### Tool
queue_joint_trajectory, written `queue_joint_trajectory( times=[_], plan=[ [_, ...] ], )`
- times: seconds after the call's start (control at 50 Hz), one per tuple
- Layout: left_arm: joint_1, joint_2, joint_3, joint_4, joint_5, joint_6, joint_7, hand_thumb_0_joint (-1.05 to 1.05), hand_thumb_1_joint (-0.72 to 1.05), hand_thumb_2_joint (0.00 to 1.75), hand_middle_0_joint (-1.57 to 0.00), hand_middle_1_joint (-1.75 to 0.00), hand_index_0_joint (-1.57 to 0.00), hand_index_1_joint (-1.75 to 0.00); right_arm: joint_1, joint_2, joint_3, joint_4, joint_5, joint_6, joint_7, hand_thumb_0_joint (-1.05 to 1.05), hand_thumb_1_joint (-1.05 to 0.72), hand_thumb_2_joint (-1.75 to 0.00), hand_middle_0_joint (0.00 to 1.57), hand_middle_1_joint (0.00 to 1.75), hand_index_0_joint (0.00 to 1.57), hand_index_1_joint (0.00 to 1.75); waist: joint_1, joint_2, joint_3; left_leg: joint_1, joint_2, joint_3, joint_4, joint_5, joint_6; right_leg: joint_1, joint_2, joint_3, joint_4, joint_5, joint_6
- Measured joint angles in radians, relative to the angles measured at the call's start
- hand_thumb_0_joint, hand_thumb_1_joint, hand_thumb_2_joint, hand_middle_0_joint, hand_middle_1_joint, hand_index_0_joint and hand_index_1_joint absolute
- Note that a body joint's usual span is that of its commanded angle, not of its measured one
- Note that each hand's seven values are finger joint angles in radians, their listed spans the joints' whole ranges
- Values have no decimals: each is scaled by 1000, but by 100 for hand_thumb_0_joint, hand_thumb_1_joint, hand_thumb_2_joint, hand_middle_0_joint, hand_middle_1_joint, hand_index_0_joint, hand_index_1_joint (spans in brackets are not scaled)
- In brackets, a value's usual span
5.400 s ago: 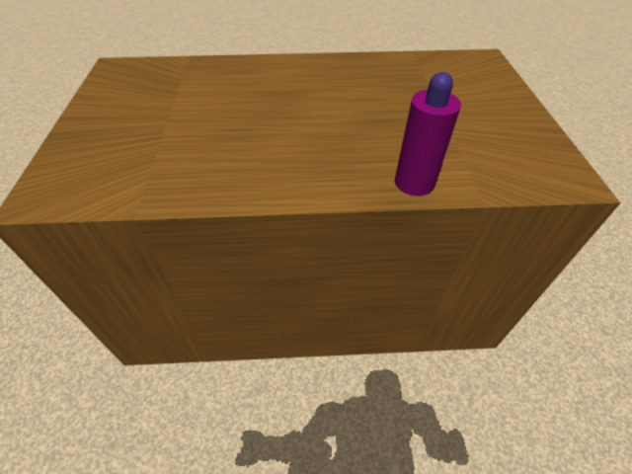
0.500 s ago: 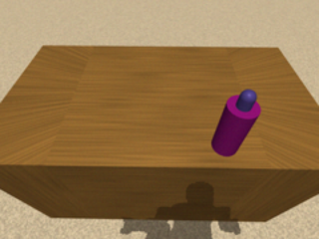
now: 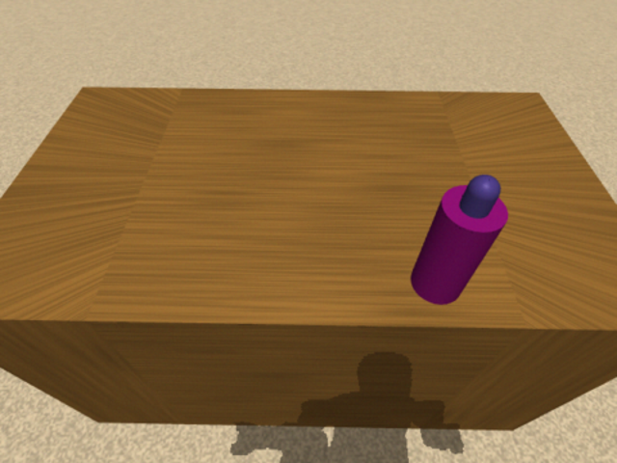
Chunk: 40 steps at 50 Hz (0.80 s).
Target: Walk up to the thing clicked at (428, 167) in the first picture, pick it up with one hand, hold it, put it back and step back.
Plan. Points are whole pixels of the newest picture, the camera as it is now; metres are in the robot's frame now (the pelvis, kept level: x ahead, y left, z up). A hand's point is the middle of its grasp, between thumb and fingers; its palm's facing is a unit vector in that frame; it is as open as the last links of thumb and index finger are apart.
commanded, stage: stand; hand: right
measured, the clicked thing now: (458, 239) +0.40 -0.21 +0.04
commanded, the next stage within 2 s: rise first in 0.24 s
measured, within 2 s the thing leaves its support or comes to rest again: neither
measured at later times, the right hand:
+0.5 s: hand out of the picture +0.14 -0.24 -0.15, palm faces +0.13 +0.94 -0.32, open 9.1 cm
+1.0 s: hand (528, 413) +0.18 -0.26 -0.03, palm faces +0.30 +0.89 -0.35, open 17.3 cm
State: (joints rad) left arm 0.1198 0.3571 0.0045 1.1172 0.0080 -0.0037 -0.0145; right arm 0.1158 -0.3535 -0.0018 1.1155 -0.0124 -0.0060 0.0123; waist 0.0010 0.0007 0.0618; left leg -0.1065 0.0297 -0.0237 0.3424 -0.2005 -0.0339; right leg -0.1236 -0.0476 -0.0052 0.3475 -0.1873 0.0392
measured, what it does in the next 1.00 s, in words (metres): stands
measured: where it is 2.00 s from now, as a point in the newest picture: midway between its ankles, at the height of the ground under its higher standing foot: outside the picture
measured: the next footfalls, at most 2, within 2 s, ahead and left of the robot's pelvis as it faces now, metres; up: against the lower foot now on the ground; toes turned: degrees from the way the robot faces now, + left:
none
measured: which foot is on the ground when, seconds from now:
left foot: down 0.00-1.00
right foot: down 0.00-1.00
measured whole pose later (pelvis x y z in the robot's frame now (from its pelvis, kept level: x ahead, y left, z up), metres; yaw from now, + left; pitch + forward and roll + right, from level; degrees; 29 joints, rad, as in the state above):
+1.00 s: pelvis +0.00 +0.00 +0.00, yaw -2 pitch -1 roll +0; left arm 0.23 0.21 0.08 0.60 -0.03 -0.09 0.07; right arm 0.34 -0.29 -0.19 0.27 0.04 -0.10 -0.06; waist -0.03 -0.02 0.01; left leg -0.14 0.04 0.01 0.42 -0.25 -0.03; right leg -0.17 -0.04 0.03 0.42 -0.22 0.04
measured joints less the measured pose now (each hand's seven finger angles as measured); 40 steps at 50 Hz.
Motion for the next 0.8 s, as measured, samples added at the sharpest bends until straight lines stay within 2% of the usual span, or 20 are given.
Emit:
queue_joint_trajectory(
  times=[0.36, 0.42, 0.48, 0.54, 0.6, 0.72, 0.8],
  plan=[
    [0, -2, -2, -6, 0, 1, 1, 1, 90, 90, -20, -30, -20, -29, -4, 0, -1, -4, 0, 0, -1, 0, -90, -89, 20, 30, 20, 30, 0, 1, -3, 5, -1, 3, 2, -3, 2, 6, -1, 3, -2, -1, 2],
    [7, -15, 5, -107, -61, -31, 24, 1, 86, 85, -17, -26, -17, -26, -2, 14, -7, -109, 57, -21, -26, 0, -86, -85, 17, 26, 17, 26, -1, -2, 13, -43, -2, 6, 53, -20, 3, -46, -1, 8, 53, -18, 1],
    [-39, -40, 43, -153, -80, -72, 45, 1, 76, 75, -13, -20, -12, -20, -55, 39, -51, -154, 73, -62, -50, 1, -76, -75, 14, 20, 13, 20, -4, 0, 23, -106, -1, 9, 104, -33, 3, -109, 0, 14, 99, -26, 1],
    [-86, -61, 86, -176, -66, -87, 60, 1, 61, 60, -10, -14, -9, -15, -90, 58, -102, -209, 58, -72, -61, 1, -61, -60, 11, 14, 10, 14, -7, 0, 10, -155, -1, 11, 133, -39, 4, -157, 1, 18, 126, -30, 2],
    [-69, -81, 110, -230, -49, -89, 64, 1, 43, 44, -8, -11, -8, -10, -52, 64, -138, -299, 48, -78, -64, 0, -43, -45, 9, 11, 9, 10, -6, -1, -19, -157, -1, 15, 121, -35, 4, -162, 1, 21, 115, -26, 2],
    [18, -99, 112, -325, -42, -69, 73, 1, 7, 22, -6, -7, -7, -6, 72, 50, -158, -472, 48, -55, -75, 0, -8, -24, 7, 7, 7, 7, -11, -8, -61, -115, -3, 22, 91, -38, 6, -126, -1, 26, 94, -31, 4],
    [67, -113, 94, -410, -44, -65, 86, 1, -15, 14, -6, -6, -6, -5, 134, 51, -159, -600, 47, -58, -85, 0, 14, -15, 6, 6, 6, 6, -17, -14, -57, -87, -1, 25, 84, -42, 7, -99, 0, 28, 88, -35, 4]
  ],
)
